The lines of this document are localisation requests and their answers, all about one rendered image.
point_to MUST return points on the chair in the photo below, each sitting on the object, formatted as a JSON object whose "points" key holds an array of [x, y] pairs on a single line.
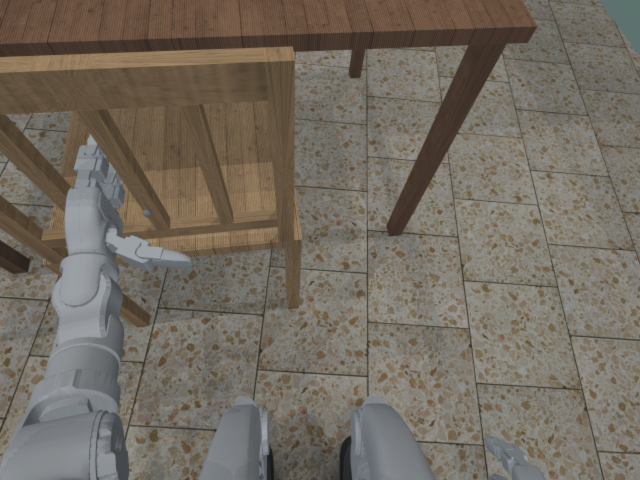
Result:
{"points": [[205, 139]]}

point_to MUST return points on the left robot forearm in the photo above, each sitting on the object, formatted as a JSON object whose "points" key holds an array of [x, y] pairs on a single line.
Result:
{"points": [[83, 365]]}

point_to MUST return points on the table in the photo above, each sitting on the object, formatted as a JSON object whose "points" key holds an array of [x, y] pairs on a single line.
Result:
{"points": [[64, 27]]}

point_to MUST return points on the left robot hand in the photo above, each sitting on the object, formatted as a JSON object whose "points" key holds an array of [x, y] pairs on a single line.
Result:
{"points": [[91, 208]]}

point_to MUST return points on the left robot upper arm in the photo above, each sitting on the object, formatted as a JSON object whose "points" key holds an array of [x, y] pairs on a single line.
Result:
{"points": [[89, 446]]}

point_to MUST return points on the left robot thigh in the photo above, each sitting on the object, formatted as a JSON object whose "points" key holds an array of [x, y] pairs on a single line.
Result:
{"points": [[242, 437]]}

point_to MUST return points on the right robot shin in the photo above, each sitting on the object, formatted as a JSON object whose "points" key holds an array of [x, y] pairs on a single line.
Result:
{"points": [[360, 468]]}

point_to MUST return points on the right robot hand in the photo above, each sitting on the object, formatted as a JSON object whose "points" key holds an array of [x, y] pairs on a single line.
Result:
{"points": [[513, 459]]}

